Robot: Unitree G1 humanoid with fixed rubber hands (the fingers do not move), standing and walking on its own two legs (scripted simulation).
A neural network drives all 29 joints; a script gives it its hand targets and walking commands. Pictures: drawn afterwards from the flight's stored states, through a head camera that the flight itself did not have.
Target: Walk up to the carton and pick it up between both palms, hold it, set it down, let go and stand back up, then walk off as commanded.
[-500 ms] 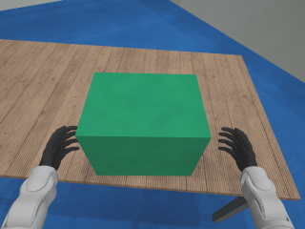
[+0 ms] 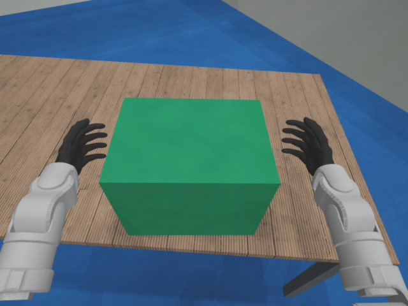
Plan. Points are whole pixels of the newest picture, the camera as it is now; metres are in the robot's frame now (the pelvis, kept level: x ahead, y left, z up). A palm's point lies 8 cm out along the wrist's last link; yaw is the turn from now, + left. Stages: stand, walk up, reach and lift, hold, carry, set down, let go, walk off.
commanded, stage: reach and lift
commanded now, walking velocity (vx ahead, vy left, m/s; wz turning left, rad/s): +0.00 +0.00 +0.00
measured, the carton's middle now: (192, 169) +0.41 +0.06 +0.01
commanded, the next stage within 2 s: none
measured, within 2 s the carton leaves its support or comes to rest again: neither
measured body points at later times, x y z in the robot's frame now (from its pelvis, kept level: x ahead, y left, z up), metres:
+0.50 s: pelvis +0.01 +0.00 +0.00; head +0.06 +0.00 +0.45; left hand +0.41 +0.28 +0.14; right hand +0.46 -0.17 +0.14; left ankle +0.03 +0.13 -0.74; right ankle +0.02 -0.12 -0.74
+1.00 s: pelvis +0.02 +0.00 +0.00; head +0.07 +0.01 +0.45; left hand +0.43 +0.30 +0.10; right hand +0.47 -0.19 +0.10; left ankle +0.03 +0.13 -0.74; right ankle +0.02 -0.12 -0.74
